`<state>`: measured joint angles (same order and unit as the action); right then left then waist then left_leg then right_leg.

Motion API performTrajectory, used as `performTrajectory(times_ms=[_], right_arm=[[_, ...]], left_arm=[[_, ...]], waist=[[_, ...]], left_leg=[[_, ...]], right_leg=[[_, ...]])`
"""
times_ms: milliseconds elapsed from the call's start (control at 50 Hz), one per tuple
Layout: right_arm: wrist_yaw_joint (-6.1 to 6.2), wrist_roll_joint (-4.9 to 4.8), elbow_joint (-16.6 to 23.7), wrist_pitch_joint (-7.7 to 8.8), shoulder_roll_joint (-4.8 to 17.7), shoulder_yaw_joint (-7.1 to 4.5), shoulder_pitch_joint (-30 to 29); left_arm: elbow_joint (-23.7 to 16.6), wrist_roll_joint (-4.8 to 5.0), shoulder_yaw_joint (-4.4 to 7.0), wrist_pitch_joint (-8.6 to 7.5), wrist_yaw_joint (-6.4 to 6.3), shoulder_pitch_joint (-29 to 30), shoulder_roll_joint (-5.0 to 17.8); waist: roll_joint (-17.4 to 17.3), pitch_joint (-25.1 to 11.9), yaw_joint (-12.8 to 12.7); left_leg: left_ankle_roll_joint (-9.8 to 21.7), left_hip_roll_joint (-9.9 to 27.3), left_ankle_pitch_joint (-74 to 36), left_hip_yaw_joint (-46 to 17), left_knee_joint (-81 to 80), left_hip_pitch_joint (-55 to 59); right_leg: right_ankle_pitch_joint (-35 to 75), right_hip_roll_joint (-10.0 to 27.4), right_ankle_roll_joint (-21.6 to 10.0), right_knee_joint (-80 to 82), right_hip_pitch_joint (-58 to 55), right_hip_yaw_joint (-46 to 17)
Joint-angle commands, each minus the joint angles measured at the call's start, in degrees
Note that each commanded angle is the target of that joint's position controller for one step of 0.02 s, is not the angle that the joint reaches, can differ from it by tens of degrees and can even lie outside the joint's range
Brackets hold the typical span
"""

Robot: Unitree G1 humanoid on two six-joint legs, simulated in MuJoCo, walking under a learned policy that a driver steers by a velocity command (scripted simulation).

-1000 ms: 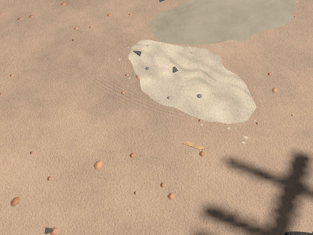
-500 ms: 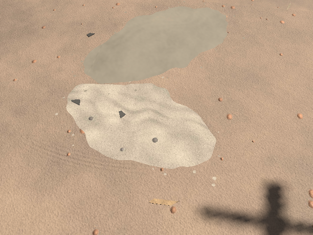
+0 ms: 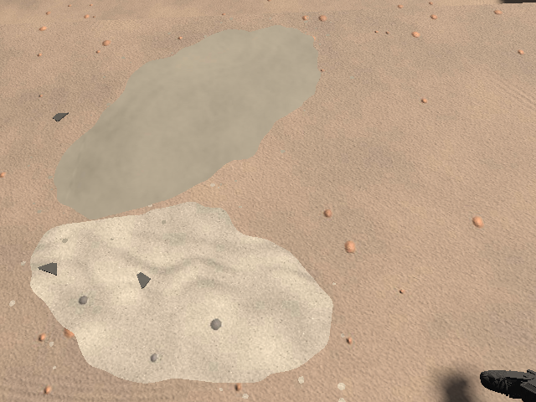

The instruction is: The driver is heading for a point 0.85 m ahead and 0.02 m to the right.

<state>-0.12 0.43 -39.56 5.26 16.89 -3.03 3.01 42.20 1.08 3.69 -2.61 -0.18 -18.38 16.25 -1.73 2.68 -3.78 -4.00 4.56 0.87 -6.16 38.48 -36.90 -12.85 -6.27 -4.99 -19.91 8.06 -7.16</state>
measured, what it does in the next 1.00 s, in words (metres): walks ahead: left foot, then right foot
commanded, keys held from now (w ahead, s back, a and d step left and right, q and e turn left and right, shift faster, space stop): w+e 0.36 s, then w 0.28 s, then w+q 0.36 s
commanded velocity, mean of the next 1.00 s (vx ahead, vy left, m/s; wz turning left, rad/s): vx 0.50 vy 0.00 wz -0.24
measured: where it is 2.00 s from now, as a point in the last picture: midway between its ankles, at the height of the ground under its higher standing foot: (358, 265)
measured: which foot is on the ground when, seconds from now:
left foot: up 0.00-0.12, down 0.14-0.66, up 0.68-1.00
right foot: down 0.00-0.16, up 0.18-0.64, down 0.66-1.00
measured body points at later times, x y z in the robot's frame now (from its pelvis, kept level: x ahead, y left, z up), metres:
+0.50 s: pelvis +0.27 +0.03 +0.00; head +0.30 +0.02 +0.45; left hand +0.54 +0.22 -0.09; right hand +0.21 -0.25 -0.13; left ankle +0.24 +0.15 -0.75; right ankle +0.37 -0.17 -0.69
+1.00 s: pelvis +0.53 -0.10 +0.00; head +0.54 -0.11 +0.45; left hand +0.64 +0.16 -0.12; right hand +0.61 -0.39 -0.12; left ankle +0.72 +0.04 -0.68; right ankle +0.45 -0.17 -0.75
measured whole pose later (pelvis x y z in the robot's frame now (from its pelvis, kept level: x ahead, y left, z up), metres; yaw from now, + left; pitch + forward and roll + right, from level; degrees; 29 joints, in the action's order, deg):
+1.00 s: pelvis +0.53 -0.10 +0.00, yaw -11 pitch +0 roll -2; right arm -1.0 -1.3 -47.4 2.3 17.0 -3.5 9.7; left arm 46.2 -1.0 3.9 -5.4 0.2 -18.7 14.9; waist -2.8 1.3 -2.6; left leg -0.8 6.2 -0.5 -4.3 48.7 -40.1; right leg -13.0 -2.8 -2.9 -12.6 0.3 9.9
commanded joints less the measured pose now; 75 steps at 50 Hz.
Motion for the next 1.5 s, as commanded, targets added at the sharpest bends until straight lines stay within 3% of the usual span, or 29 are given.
performTrajectory(times_ms=[20,100,140,160,180,220,240,300,480,580,620,660,680,700,720,740,800,900,1080,1140,1180,1200,1220,1240,1260,1280,1320,1400,1500], right_arm=[[-0.69,-0.81,4.8,1.19,3.7,-0.63,-6.0],[-1.3,-1.08,4.5,2.28,6.8,-1.85,-3.4],[-0.73,-0.36,2.2,2.88,9.1,-3.24,6.5],[-0.21,0.34,1.5,2.8,12.2,-3.96,14.9],[-0.76,0.79,-0.5,2.0,15.7,-4.77,18.0],[-0.73,-0.65,1.1,1.41,6.7,-2.66,13.4],[-0.64,-0.14,1.2,1.08,5.9,-2.21,11.0],[-0.22,0.26,-0.2,1.23,4.0,-1.63,9.3],[-0.38,-0.85,-4.9,0.87,8.0,-2.46,12.2],[-0.33,-2.26,-8.6,-0.73,10.4,-2.83,17.3],[-0.05,-2.61,-9.3,-1.42,11.7,-3.05,16.8],[0.39,-2.42,-9.6,-1.72,10.2,-2.07,16.5],[0.14,-0.66,-7.5,-1.19,5.1,-0.17,17.8],[-0.42,-1.06,-7.7,-0.01,2.1,1.03,22.2],[-0.76,-2.98,-7.6,0.43,8.5,-0.88,16.8],[-0.89,-3.69,-6.1,0.65,8.9,-1.15,13.0],[-0.37,-2.31,-7.7,-0.99,6.3,-1.38,14.5],[0.07,-2.15,-6.7,-3.03,3.3,-1.18,11.8],[-3.05,-1.51,-0.3,-2.29,1.4,0.15,-2.6],[-3.91,-1.64,1.4,-2.52,3.1,-0.71,-1.4],[-3.59,-1.55,-0.3,-2.81,6.7,-2.78,8.7],[-2.64,-1.15,-2.1,-2.86,10.0,-4.47,16.9],[-1.29,-0.27,-2.4,-2.97,16.4,-5.57,19.4],[-1.39,-0.08,-0.3,-2.52,15.0,-4.64,18.6],[-1.61,0.15,-0.4,-2.35,11.1,-3.44,17.2],[-1.6,-0.61,-0.8,-2.04,8.8,-2.92,14.1],[-1.24,-1.09,-0.6,-2.08,5.2,-1.73,8.4],[-1.0,0.43,-1.3,-1.43,6.3,-1.82,5.5],[0.21,0.25,-3.7,-2.81,6.1,-1.38,5.3]], left_arm=[[-2.7,0.45,2.87,-0.24,-0.7,-1.4,10.3],[-2.6,0.3,2.98,0.39,-1.08,-1.3,9.6],[-3.4,-0.09,1.98,0.47,-0.83,-0.2,6.7],[-4.4,-1.21,0.62,0.4,-0.68,-1.6,3.1],[-6.3,1.0,-0.07,-0.1,-0.62,-9.2,1.2],[-5.1,1.06,1.82,0.31,-0.82,-1.9,10.2],[-5.6,0.44,1.84,0.53,-0.9,0.7,9.6],[-6.6,0.65,1.83,0.93,-0.05,1.8,6.7],[-9.9,-0.12,-0.32,0.11,1.51,12.2,1.7],[-12.7,0.09,-0.49,-0.62,2.86,19.2,2.5],[-12.2,-0.35,0.5,-0.63,2.91,15.9,4.6],[-7.4,-0.77,3.17,-0.32,1.97,0.3,9.3],[-6.0,-1.69,4.39,0.13,0.76,-8.6,14.7],[-6.4,-1.63,3.88,-0.14,0.88,-8.0,15.5],[-6.3,-1.36,2.64,-0.56,1.09,-5.8,10.4],[-5.9,-1.05,1.94,-0.95,1.16,-2.3,8.7],[-5.2,-1.58,0.92,-2.34,1.58,5.1,4.1],[-1.9,-2.38,1.64,-4.15,0.77,5.2,4.9],[2.8,-0.75,2.78,-2.13,-0.71,-0.2,8.5],[3.0,-0.27,3.32,-0.6,-1.31,0.7,10.4],[2.7,-0.13,3.37,0.5,-1.86,2.0,11.3],[2.4,-0.03,2.89,0.36,-2.11,2.4,10.7],[0.0,-2.42,0.69,-0.8,-1.39,-3.0,3.6],[0.6,-1.68,-0.23,-2.7,-0.47,-4.5,4.2],[0.9,0.87,1.14,-3.32,0.12,0.9,8.7],[-0.1,1.3,0.75,-3.52,-0.04,3.6,7.6],[0.9,-0.48,1.3,-2.51,-1.08,5.0,7.7],[2.3,-1.05,0.89,0.35,-1.93,0.7,4.6],[1.8,-1.11,0.17,0.72,-1.79,6.6,3.6]], waist=[[6.7,-2.1,-0.8],[8.9,-2.6,1.5],[8.1,-8.2,6.8],[0.6,-16.9,9.5],[-20.1,-21.4,5.2],[-6.4,-9.4,8.1],[-2.4,-6.1,7.2],[-4.8,-2.8,5.1],[-1.2,0.2,7.2],[-2.1,1.9,8.2],[-3.8,-1.0,4.8],[-2.8,-10.5,-3.6],[7.3,-19.3,-5.4],[15.5,-27.0,-2.0],[8.9,-20.4,-3.8],[8.7,-11.8,-2.3],[7.8,-5.0,3.4],[5.4,-0.9,4.5],[3.2,3.5,-0.4],[5.6,0.4,2.0],[6.4,-5.6,8.1],[3.9,-9.9,12.7],[-11.2,-16.7,8.2],[-9.1,-28.7,8.2],[-2.0,-25.1,10.4],[-0.9,-16.8,8.7],[1.2,-8.7,4.9],[-1.4,-8.8,1.3],[-3.5,-9.7,3.5]], left_leg=[[-0.2,-4.2,-6.2,2.8,-7.1,9.2],[2.8,-4.3,1.3,1.1,-10.8,12.4],[6.3,-2.2,2.3,0.9,-13.3,27.7],[9.5,7.9,7.2,-9.4,-12.5,42.7],[18.2,18.9,23.1,-37.4,-19.8,56.6],[14.5,16.2,31.0,-28.8,-22.5,46.8],[13.5,13.9,22.4,-21.5,-23.1,40.6],[13.1,9.6,9.8,-9.0,-26.6,32.2],[14.6,8.2,-4.9,6.9,-30.5,32.6],[13.7,11.4,-10.5,7.7,-28.1,39.6],[12.4,11.5,-26.1,9.1,-21.8,41.7],[9.1,7.4,-30.2,12.5,-2.3,32.1],[6.3,2.1,-4.6,13.4,18.8,13.8],[4.9,-6.0,33.8,3.9,32.8,1.2],[5.4,-2.9,31.9,-0.9,36.8,-4.1],[5.8,-0.4,26.5,0.7,34.9,-5.9],[4.6,3.9,15.1,0.7,28.7,1.9],[2.6,3.4,5.5,-1.0,21.7,-1.9],[5.9,1.1,-2.7,6.3,-1.4,-4.5],[8.8,-2.8,5.6,10.8,-2.5,0.9],[11.6,-7.5,8.4,12.9,-3.9,15.0],[13.7,-7.4,0.1,9.3,-8.9,29.9],[22.3,8.7,-16.9,-15.0,-6.7,53.2],[31.1,18.8,-23.1,-37.2,-13.7,60.9],[27.6,16.4,-30.1,-26.3,-14.2,56.9],[24.5,13.6,-31.9,-17.0,-13.8,48.9],[20.5,9.1,-29.4,-8.5,-17.5,33.5],[20.0,6.3,-35.9,-1.0,-21.2,23.8],[17.1,4.2,-28.4,2.8,-21.1,25.6]], right_leg=[[8.3,11.8,-7.2,4.5,5.5,-9.8],[7.9,14.5,-5.6,-2.3,-0.5,-16.5],[11.4,10.3,-2.7,-13.5,2.1,-14.3],[0.5,6.1,-0.5,-29.9,9.3,-8.9],[-22.3,-0.1,2.6,-46.7,29.4,-3.2],[-13.8,6.4,3.8,-54.6,36.8,-3.0],[-9.8,8.4,4.2,-53.6,34.8,-1.5],[-4.8,12.0,4.6,-48.3,30.5,-0.3],[11.5,11.4,5.1,-23.4,29.8,4.2],[8.2,9.5,2.6,-13.8,27.6,7.5],[4.5,6.9,0.4,-11.3,20.4,9.5],[9.5,6.1,-3.0,-8.9,-5.5,9.2],[9.5,20.7,-8.2,-9.9,-26.0,-9.7],[2.9,30.9,-15.0,-1.8,-32.5,-33.6],[-0.2,28.8,-12.3,0.2,-26.9,-27.8],[2.6,26.3,-9.9,1.7,-18.5,-17.7],[9.1,20.4,-6.7,8.1,-2.9,-4.1],[17.1,19.9,-6.6,12.7,0.1,6.2],[22.9,22.0,-3.8,11.0,-11.8,16.4],[45.0,22.7,-2.1,2.5,-16.0,18.5],[58.5,21.0,-0.1,-13.5,-13.8,19.6],[50.2,18.2,2.6,-27.3,-5.4,20.1],[1.3,9.5,6.9,-50.0,19.2,19.0],[-26.0,2.3,8.1,-62.8,27.3,6.0],[-22.2,6.5,7.1,-63.1,29.5,1.1],[-18.5,9.2,6.4,-58.2,31.1,2.5],[-13.3,12.3,6.8,-50.5,26.4,4.1],[-6.0,11.7,8.7,-41.5,18.5,5.0],[6.2,11.3,9.3,-24.4,15.7,5.3]])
